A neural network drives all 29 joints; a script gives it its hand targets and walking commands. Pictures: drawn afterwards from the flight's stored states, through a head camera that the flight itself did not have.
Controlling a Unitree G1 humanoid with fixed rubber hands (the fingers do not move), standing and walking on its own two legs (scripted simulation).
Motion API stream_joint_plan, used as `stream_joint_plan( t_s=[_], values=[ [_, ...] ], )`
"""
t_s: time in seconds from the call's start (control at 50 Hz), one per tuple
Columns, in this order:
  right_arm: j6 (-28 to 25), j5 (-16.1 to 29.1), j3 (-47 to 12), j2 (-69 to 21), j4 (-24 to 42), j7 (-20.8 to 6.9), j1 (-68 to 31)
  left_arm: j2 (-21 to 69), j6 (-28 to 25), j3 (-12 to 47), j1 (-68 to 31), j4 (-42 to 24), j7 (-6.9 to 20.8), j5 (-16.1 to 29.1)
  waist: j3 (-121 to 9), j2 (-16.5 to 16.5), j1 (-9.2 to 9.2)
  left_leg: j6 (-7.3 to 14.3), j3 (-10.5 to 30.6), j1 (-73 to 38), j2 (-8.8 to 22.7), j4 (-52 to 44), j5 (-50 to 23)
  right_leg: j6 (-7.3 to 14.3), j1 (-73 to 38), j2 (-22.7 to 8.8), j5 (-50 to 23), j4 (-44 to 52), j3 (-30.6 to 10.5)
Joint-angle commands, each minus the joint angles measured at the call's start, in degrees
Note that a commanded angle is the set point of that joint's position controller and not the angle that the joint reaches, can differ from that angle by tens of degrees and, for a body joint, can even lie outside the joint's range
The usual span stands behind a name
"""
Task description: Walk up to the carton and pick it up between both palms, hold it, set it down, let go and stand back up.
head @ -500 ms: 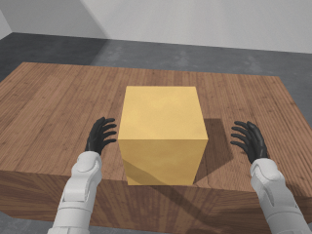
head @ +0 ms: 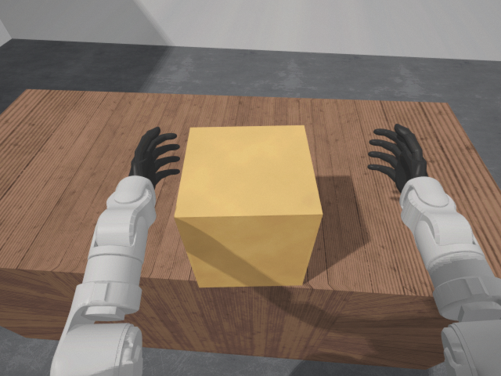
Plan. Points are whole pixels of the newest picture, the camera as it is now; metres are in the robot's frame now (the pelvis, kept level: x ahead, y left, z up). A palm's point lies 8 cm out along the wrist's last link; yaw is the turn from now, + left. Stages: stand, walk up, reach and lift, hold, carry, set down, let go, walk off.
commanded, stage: reach and lift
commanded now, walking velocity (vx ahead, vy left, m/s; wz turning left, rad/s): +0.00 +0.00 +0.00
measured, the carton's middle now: (249, 210) +0.41 +0.04 +0.00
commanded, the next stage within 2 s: none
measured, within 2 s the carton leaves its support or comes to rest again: neither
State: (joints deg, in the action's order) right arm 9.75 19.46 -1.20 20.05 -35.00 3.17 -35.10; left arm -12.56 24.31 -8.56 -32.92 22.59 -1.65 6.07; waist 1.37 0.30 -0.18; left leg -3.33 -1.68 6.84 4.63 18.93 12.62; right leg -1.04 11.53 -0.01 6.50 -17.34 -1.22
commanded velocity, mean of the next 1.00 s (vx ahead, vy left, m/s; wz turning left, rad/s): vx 0.00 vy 0.00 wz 0.00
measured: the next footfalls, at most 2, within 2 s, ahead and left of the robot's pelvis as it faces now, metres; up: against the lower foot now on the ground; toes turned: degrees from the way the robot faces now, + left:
none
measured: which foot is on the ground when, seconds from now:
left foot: down 0.00-1.00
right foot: down 0.00-1.00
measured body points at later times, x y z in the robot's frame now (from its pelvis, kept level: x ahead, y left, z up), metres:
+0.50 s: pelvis +0.00 +0.01 +0.00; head +0.02 +0.02 +0.45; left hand +0.45 +0.21 +0.16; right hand +0.46 -0.20 +0.17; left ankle -0.03 +0.15 -0.75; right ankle +0.03 -0.13 -0.75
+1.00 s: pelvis -0.01 +0.00 -0.02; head +0.05 +0.01 +0.43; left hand +0.43 +0.21 +0.06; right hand +0.45 -0.17 +0.06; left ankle -0.03 +0.15 -0.75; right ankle +0.03 -0.13 -0.75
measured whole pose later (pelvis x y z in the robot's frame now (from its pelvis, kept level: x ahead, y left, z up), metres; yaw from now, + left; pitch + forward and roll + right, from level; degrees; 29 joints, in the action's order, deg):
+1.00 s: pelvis -0.01 +0.00 -0.02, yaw +3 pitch +16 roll -1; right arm -13.0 18.4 -4.3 15.4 -78.7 2.5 -55.3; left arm -14.1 -15.4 4.3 -56.7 80.3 -3.2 14.8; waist -9.7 0.2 0.2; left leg -3.4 2.0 32.3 3.9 30.4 14.4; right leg -1.0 34.3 -0.7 7.9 -26.1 1.2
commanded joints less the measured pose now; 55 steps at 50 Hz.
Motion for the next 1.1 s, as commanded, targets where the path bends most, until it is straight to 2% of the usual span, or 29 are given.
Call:
stream_joint_plan(
  t_s=[0.0,0.02,0.04,0.06,0.12,0.16,0.18,0.22,0.24,0.26,0.28,0.36,0.38,0.4,0.44,0.5,0.52,0.62,0.68,0.72,0.74,0.76,0.82,0.86,0.88,0.94,0.96,1.02,1.08],
  values=[
    [-0.94,2.18,0.76,7.69,4.96,0.12,-22.57,-8.98,-3.21,-1.15,-21.99,-3.23,-0.28,1.46,-25.22,0.92,0.86,1.85,-2.48,5.25,-5.85,-0.83,-14.68,-1.00,-17.50,3.13,-17.58,-2.01,0.37],
    [-0.95,1.53,0.06,7.25,4.00,0.37,-23.72,-10.78,-3.41,-1.24,-23.08,-2.11,-0.33,1.87,-25.98,0.81,1.27,1.85,-3.06,5.33,-6.37,-0.72,-13.45,-1.47,-16.08,2.81,-16.58,-2.45,0.83],
    [-0.63,1.76,0.79,6.66,2.44,0.28,-25.25,-9.48,-3.52,-0.26,-24.89,1.48,-0.30,1.81,-25.24,0.53,-0.22,1.53,-2.69,5.46,-5.53,-0.95,-12.99,-0.98,-15.39,2.75,-15.64,-2.11,0.84],
    [-0.55,0.89,0.38,7.07,3.83,0.38,-27.56,-11.25,-3.96,-0.11,-26.81,-0.26,-0.34,2.30,-26.59,1.62,1.53,1.68,-2.48,5.45,-5.65,-1.01,-12.72,-1.34,-15.70,2.80,-15.29,-2.10,0.93],
    [0.14,1.90,1.09,7.95,-1.99,0.30,-30.59,-11.99,-4.22,1.22,-32.49,2.93,-1.46,3.22,-28.05,-1.81,0.30,1.02,-2.26,5.39,-5.88,-0.85,-12.10,-0.55,-14.23,2.87,-12.13,-1.70,1.11],
    [0.49,1.66,2.07,8.50,-5.14,0.09,-33.51,-10.95,-3.50,3.53,-34.17,6.43,-1.84,3.89,-30.07,-1.79,0.23,0.77,-1.16,2.58,-5.08,0.79,-15.09,-0.39,-10.71,3.57,-13.11,-1.67,1.98],
    [0.65,1.43,2.30,9.46,-7.97,-0.17,-33.47,-10.30,-3.05,4.04,-35.01,7.79,-2.05,3.77,-28.31,-2.71,-0.94,0.10,-1.16,1.40,-5.14,1.54,-17.91,-0.29,-9.18,4.09,-14.16,-1.86,3.07],
    [0.82,1.09,0.78,9.69,-12.10,-0.31,-34.46,-9.57,-1.95,4.42,-32.72,12.94,-0.89,3.64,-26.99,0.61,-1.28,-0.03,-0.98,-1.31,-4.98,2.28,-19.52,-0.21,-8.16,4.51,-15.97,-1.13,3.73],
    [0.92,1.29,1.78,10.09,-12.72,-0.27,-35.02,-9.37,-1.90,3.98,-34.17,14.05,-0.69,3.73,-24.89,-0.60,-2.07,-0.04,-1.05,0.86,-5.43,1.73,-18.46,-0.18,-8.38,4.40,-14.36,-0.52,3.00],
    [1.09,0.89,0.63,9.94,-14.42,-0.34,-35.67,-9.89,-1.69,4.32,-34.83,16.57,-0.18,3.63,-24.02,0.21,-1.23,-0.07,-1.22,1.40,-4.82,1.17,-17.82,-0.31,-9.04,4.04,-13.90,-0.41,3.31],
    [0.87,1.20,0.98,10.88,-14.97,-0.46,-36.04,-10.70,-2.11,4.09,-35.64,15.02,-0.30,2.99,-24.15,-0.87,-1.51,-0.50,-1.18,1.00,-5.03,1.24,-18.29,-0.40,-8.93,4.15,-15.73,-0.46,3.24],
    [-1.02,1.09,0.57,9.80,-15.17,-0.33,-40.06,-11.08,-4.24,3.72,-38.23,16.65,-0.54,2.98,-27.50,0.00,-1.40,0.08,-0.55,3.03,-5.97,2.18,-20.61,-0.72,-11.38,3.72,-19.96,-1.52,2.67],
    [-1.60,1.57,1.10,10.42,-14.84,-0.56,-39.13,-11.75,-5.53,4.17,-38.45,15.83,-0.90,2.79,-29.10,-1.52,-2.13,-0.46,-0.53,2.56,-5.92,2.33,-21.84,-0.39,-11.70,3.99,-20.86,-1.89,2.50],
    [-2.22,1.83,0.01,9.52,-15.76,-0.73,-38.33,-10.93,-6.39,5.26,-38.21,16.48,-0.85,3.21,-29.14,-2.21,-1.27,-1.04,-0.58,2.34,-5.96,2.82,-23.29,-0.33,-10.45,4.25,-20.05,-2.07,2.86],
    [-3.18,1.55,-0.09,9.22,-17.20,-1.56,-39.11,-11.37,-8.52,5.32,-40.10,17.09,-1.11,3.42,-33.10,-3.05,-1.72,-1.16,0.25,0.88,-5.34,3.51,-24.91,-0.03,-9.05,4.07,-20.44,-2.05,3.47],
    [-4.07,1.87,-1.46,9.19,-20.83,-2.21,-39.21,-10.59,-10.48,6.43,-39.47,20.32,-1.03,3.94,-32.23,-1.73,0.11,-1.09,0.27,-0.35,-5.05,4.05,-25.01,0.12,-7.60,3.72,-19.16,-2.42,3.46],
    [-4.93,1.76,-1.88,8.26,-20.03,-2.21,-38.77,-10.13,-11.57,5.75,-38.03,21.99,-1.07,3.47,-32.78,-1.76,-0.41,-0.86,-0.02,0.35,-5.32,4.10,-25.64,0.00,-7.60,3.68,-21.26,-2.46,3.39],
    [-9.95,-0.66,-2.65,6.08,-24.51,-2.54,-38.27,-8.75,-19.95,6.86,-37.40,31.79,-1.07,3.76,-29.75,-0.13,1.52,-0.46,-0.54,5.16,-5.29,4.00,-19.83,0.21,-4.23,3.01,-13.00,-2.78,3.20],
    [-13.37,-0.77,-2.61,6.08,-28.69,-2.21,-38.66,-9.02,-25.85,7.87,-38.66,37.40,-0.89,4.22,-29.47,0.70,-0.05,-0.77,-0.23,9.67,-5.27,5.11,-17.88,-0.04,-3.62,2.85,-14.27,-4.58,3.03],
    [-15.69,-0.93,-3.26,4.74,-30.14,-1.82,-39.11,-8.42,-29.79,8.86,-39.60,39.78,-0.82,5.04,-30.87,2.12,0.78,-0.43,-0.33,12.42,-5.11,5.05,-14.74,-0.61,-3.43,2.87,-13.01,-5.08,3.14],
    [-17.05,-0.98,-2.62,4.89,-28.99,-1.66,-38.68,-7.92,-31.71,8.82,-41.25,40.05,-1.28,6.34,-33.53,0.21,0.35,-0.83,-1.12,12.98,-5.06,5.87,-15.50,-0.35,-2.51,2.55,-12.72,-5.80,2.83],
    [-17.99,-0.66,-3.28,4.27,-30.60,-1.54,-39.23,-7.60,-33.52,9.13,-41.51,43.00,-1.39,6.90,-32.82,1.63,0.18,-1.07,-0.91,14.60,-4.72,5.83,-14.45,-0.22,-2.38,2.26,-11.41,-5.99,2.43],
    [-21.42,-1.22,-2.44,5.20,-31.78,-0.85,-40.00,-7.95,-37.98,10.74,-43.59,44.75,-1.87,7.91,-38.24,-0.37,0.00,-1.28,-0.97,17.07,-4.57,7.89,-16.41,0.26,-0.28,1.84,-12.37,-7.52,3.11],
    [-22.82,-0.72,-1.95,4.37,-34.84,-0.77,-39.86,-8.00,-40.04,11.50,-43.48,48.13,-2.03,8.58,-39.82,-1.39,0.26,-1.18,-0.85,17.27,-4.53,9.65,-17.69,0.60,3.89,1.87,-11.91,-8.79,3.01],
    [-23.77,-0.87,-2.28,4.84,-34.72,-0.62,-39.38,-7.67,-40.71,11.86,-43.51,48.45,-1.94,8.24,-42.31,-2.15,-0.67,-1.75,-1.05,17.29,-4.81,10.21,-18.49,0.84,3.39,1.94,-11.76,-9.10,3.37],
    [-25.23,-0.88,-1.85,5.86,-40.15,-0.42,-39.14,-6.72,-41.98,12.88,-43.04,53.70,-1.43,8.85,-40.87,-3.01,-1.19,-2.69,-0.78,18.22,-4.40,11.18,-16.49,0.76,7.00,2.11,-8.74,-9.85,3.74],
    [-25.63,-1.34,-1.68,5.05,-41.16,-0.49,-38.72,-6.29,-42.60,13.79,-42.72,54.78,-1.37,9.53,-39.68,-2.02,-1.60,-2.50,-0.82,17.68,-4.16,12.05,-15.56,0.86,9.92,1.97,-6.98,-9.59,3.96],
    [-28.76,0.13,-2.13,5.72,-39.47,-0.55,-40.38,-6.20,-45.51,13.69,-43.64,53.54,-1.58,10.57,-46.04,-2.84,-1.71,-3.85,-0.85,15.85,-4.70,15.11,-23.55,1.11,11.32,2.38,-13.39,-11.86,4.17],
    [-30.19,1.38,-3.84,5.07,-41.07,-1.13,-40.98,-6.13,-47.62,14.03,-44.31,55.91,-1.48,10.59,-46.09,-3.15,-1.74,-3.61,-0.99,19.19,-4.83,17.39,-24.44,1.00,12.35,2.54,-14.94,-13.82,4.00]
  ],
)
